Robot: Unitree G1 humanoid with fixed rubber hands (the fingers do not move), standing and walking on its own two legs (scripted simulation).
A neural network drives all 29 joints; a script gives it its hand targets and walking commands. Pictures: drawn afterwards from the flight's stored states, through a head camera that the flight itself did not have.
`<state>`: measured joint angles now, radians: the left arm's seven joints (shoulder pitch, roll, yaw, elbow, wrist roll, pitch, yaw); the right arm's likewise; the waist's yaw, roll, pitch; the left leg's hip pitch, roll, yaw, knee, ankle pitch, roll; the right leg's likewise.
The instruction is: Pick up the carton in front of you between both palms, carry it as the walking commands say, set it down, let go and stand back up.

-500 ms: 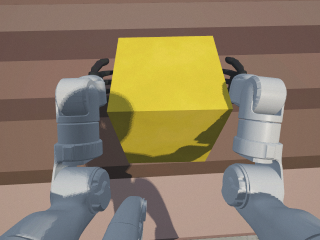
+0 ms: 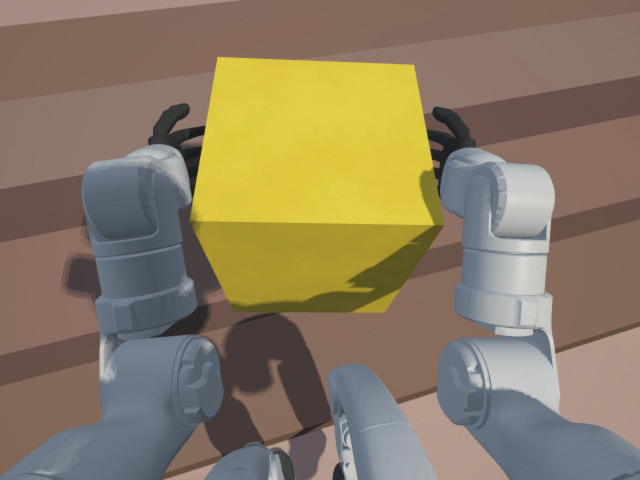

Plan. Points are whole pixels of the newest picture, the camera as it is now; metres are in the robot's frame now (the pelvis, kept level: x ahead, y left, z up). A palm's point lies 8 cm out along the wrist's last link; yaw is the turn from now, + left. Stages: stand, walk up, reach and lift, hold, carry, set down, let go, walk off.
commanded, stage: carry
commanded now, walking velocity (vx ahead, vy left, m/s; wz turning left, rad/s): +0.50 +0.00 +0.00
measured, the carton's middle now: (312, 203) +0.40 -0.03 +0.08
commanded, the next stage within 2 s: none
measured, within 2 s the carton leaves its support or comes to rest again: neither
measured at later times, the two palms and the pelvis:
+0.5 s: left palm out of the picture +0.63 +0.20 +0.33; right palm out of the picture +0.71 -0.09 +0.34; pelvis +0.29 -0.03 +0.16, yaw +4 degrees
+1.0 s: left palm out of the picture +0.99 +0.20 +0.45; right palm out of the picture +0.95 -0.09 +0.45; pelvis +0.59 +0.09 +0.33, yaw +3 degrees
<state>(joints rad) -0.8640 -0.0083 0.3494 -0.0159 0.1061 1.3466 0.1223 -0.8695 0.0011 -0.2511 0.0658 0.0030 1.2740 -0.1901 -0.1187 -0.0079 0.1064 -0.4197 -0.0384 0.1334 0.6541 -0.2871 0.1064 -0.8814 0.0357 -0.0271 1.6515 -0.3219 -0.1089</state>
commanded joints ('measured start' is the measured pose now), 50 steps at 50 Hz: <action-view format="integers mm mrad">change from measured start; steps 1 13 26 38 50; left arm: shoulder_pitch -676 -968 -1195 -945 -797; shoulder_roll -916 -901 -1216 -1060 -918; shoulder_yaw -635 -534 -597 -428 -492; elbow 51 242 47 243 48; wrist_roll -342 -461 -688 -481 -310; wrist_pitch -22 105 -5 21 -45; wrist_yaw -182 -112 -227 -261 -181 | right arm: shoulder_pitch -824 -905 -836 -844 -1012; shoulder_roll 1068 835 826 1045 1277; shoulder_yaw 631 322 238 383 642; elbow -119 162 152 288 -137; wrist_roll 459 370 160 276 557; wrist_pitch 40 175 117 115 -16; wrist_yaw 308 295 246 234 310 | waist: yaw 0 168 188 139 49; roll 61 328 62 -221 30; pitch -652 -513 -574 -384 -638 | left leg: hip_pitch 724 241 -517 -301 524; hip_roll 290 199 64 89 269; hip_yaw -447 -4 -177 128 -546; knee -200 -393 1062 777 -150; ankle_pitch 526 1715 57 -104 104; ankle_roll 187 94 15 30 120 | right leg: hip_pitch -275 308 874 509 -97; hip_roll -34 49 -271 -148 -38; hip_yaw -9 -327 369 -121 166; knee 59 -307 -1233 -1639 221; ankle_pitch -1 44 111 677 131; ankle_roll -9 -85 -165 -104 -21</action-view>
